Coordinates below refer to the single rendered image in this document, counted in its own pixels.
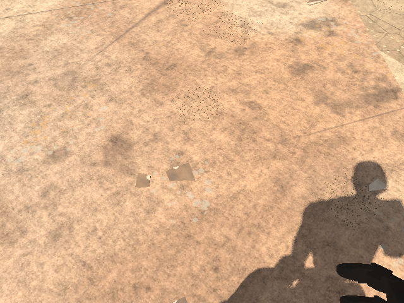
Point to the robot right hand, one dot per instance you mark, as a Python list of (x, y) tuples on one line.
[(375, 276)]

